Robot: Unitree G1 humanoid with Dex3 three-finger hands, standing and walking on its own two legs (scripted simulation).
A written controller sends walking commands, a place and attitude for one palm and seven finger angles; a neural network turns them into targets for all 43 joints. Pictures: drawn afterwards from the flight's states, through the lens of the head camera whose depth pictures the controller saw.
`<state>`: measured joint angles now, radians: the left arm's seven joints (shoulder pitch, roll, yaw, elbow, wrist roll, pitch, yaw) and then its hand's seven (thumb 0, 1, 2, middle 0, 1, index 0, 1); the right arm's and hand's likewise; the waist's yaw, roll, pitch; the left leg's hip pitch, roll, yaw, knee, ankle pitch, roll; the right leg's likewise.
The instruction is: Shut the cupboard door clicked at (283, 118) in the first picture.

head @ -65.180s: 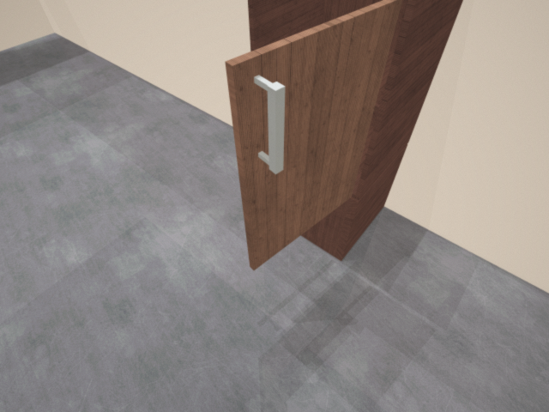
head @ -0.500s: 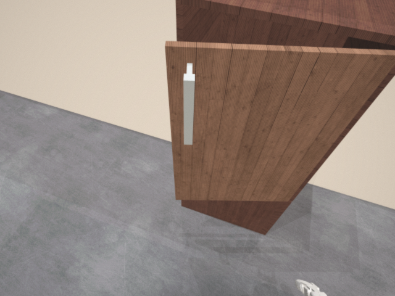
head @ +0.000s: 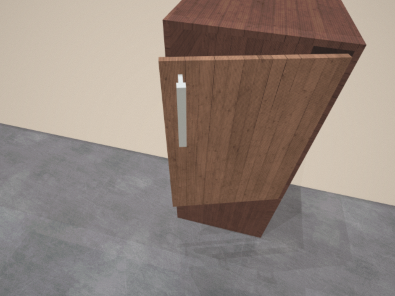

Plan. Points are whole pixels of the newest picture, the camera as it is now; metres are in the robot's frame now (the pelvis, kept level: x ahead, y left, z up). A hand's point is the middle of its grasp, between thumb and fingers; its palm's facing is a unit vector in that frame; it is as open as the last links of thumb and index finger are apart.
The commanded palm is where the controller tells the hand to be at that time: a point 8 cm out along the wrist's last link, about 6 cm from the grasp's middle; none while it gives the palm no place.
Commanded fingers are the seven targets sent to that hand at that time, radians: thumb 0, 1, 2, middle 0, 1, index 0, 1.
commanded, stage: come to a stop and stand still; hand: left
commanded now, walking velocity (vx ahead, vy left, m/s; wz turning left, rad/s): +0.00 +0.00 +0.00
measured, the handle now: (181, 112) +0.48 +0.06 +0.13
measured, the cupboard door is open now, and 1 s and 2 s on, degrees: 19 19 19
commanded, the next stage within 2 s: look again from close up in 0.24 s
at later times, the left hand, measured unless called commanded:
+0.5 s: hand out of the picture -0.03 +0.16 -0.18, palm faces +0.03 -0.98 -0.18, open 7.4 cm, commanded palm none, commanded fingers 0.00 0.90 0.90 -0.20 -0.30 -0.20 -0.30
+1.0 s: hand out of the picture +0.04 +0.17 -0.18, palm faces +0.00 -0.97 -0.22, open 7.4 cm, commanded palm none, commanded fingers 0.00 0.90 0.90 -0.20 -0.30 -0.20 -0.30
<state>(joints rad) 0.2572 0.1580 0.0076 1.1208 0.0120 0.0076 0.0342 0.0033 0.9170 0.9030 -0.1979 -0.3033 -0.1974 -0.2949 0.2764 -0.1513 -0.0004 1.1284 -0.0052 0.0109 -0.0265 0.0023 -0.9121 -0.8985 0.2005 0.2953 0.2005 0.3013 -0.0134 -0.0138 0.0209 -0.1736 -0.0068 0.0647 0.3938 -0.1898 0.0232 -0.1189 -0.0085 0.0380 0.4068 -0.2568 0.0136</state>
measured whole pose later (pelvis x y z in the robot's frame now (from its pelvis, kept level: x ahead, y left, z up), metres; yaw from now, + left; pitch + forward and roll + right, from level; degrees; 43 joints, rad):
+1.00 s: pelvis +0.02 -0.01 -0.01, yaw +0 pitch +0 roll +1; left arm 0.25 0.19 -0.01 1.08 0.02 -0.03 0.03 0.00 0.91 0.90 -0.20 -0.30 -0.20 -0.29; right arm 0.22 -0.19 0.01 1.08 -0.01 -0.02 -0.02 0.00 -0.91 -0.90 0.20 0.30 0.20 0.30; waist 0.00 -0.01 0.03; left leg -0.21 0.00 0.06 0.47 -0.25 0.01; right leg -0.16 0.00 0.03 0.50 -0.33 0.00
